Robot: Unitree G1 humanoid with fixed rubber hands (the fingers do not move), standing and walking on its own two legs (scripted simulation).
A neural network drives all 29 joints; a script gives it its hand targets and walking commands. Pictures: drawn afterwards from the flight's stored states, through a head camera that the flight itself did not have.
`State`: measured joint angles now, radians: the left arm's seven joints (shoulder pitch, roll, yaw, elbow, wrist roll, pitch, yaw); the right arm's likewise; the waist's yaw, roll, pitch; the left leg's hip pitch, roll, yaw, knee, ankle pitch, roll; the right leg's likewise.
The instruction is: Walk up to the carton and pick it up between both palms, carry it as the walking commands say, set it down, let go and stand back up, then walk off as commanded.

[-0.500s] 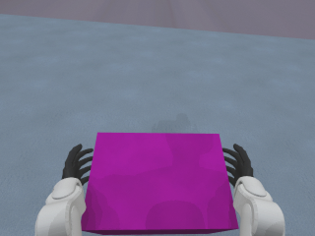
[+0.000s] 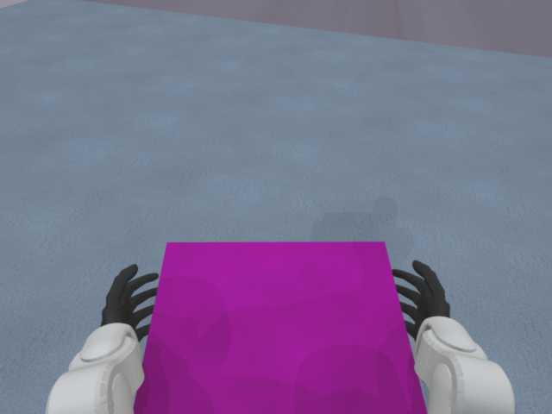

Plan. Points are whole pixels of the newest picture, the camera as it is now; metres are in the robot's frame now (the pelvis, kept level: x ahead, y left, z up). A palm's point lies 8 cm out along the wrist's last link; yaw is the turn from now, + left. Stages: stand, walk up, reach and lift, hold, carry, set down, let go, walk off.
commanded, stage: carry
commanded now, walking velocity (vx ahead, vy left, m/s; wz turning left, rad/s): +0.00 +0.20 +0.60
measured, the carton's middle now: (276, 342) +0.26 +0.00 +0.00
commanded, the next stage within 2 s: none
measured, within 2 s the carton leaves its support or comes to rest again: neither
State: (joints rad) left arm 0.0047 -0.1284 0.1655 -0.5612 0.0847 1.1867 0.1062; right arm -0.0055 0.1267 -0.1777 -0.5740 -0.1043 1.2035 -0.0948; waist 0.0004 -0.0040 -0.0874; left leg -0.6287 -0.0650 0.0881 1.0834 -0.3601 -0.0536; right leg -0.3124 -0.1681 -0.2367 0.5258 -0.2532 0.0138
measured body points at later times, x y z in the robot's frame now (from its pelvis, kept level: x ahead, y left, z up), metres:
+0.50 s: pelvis -0.03 +0.16 -0.02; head -0.01 +0.16 +0.42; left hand +0.16 +0.41 +0.06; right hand +0.26 +0.05 +0.05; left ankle +0.00 +0.26 -0.74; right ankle -0.01 +0.08 -0.71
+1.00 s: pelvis -0.13 +0.32 -0.02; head -0.12 +0.33 +0.43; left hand -0.03 +0.62 +0.06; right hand +0.18 +0.31 +0.06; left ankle -0.17 +0.43 -0.74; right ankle -0.04 +0.15 -0.69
